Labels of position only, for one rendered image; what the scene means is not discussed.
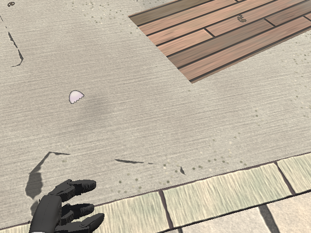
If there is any robot left hand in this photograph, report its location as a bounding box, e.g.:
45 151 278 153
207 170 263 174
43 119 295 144
28 179 105 233

